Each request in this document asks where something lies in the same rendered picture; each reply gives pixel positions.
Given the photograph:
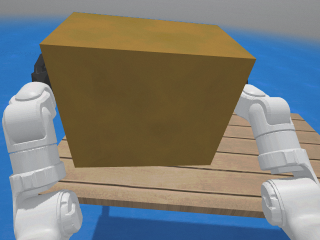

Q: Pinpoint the carton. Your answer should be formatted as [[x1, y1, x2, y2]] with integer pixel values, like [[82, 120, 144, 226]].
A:
[[39, 12, 256, 168]]

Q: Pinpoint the robot left forearm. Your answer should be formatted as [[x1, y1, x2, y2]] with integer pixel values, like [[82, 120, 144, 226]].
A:
[[2, 82, 66, 240]]

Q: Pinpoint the robot left upper arm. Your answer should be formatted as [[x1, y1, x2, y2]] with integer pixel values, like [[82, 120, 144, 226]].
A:
[[15, 189, 83, 240]]

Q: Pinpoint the robot right forearm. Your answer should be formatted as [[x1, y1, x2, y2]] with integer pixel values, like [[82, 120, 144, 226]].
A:
[[234, 84, 320, 188]]

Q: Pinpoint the left robot hand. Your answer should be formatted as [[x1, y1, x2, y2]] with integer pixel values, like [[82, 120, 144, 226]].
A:
[[31, 53, 53, 92]]

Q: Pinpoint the table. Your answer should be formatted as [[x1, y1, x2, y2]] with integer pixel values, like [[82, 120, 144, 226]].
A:
[[38, 112, 320, 219]]

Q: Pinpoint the robot right upper arm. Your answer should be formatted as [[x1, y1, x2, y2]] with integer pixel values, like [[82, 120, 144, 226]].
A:
[[260, 175, 320, 240]]

